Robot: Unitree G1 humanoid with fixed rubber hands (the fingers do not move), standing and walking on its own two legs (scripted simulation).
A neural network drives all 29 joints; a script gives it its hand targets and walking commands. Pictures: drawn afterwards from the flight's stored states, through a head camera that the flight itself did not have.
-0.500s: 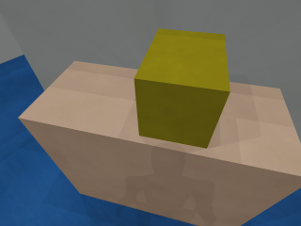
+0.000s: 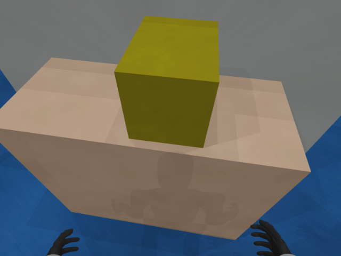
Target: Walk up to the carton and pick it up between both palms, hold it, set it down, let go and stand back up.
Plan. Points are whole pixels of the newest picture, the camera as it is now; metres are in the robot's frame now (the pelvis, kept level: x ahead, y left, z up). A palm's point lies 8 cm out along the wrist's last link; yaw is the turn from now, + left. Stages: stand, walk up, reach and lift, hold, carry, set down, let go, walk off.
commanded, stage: reach and lift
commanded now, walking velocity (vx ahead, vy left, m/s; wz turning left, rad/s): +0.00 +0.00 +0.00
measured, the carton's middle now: (173, 80) +0.56 +0.05 +0.11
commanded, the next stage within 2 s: none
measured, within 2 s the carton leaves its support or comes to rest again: neither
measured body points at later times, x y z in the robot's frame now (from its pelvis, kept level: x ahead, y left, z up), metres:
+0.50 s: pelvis +0.02 +0.03 +0.01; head +0.03 +0.04 +0.46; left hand +0.18 +0.29 -0.04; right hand +0.21 -0.18 -0.03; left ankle +0.00 +0.16 -0.74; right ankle +0.04 -0.08 -0.74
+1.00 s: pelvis +0.03 +0.04 +0.02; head +0.03 +0.05 +0.46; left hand +0.24 +0.28 +0.03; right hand +0.24 -0.16 +0.03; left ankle +0.00 +0.16 -0.74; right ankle +0.04 -0.08 -0.74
